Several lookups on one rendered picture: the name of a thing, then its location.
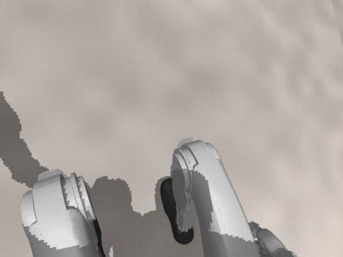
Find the right robot foot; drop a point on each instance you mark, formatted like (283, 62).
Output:
(169, 205)

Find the right robot hand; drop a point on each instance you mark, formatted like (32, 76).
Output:
(268, 244)

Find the left robot foot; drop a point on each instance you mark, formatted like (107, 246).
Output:
(98, 233)

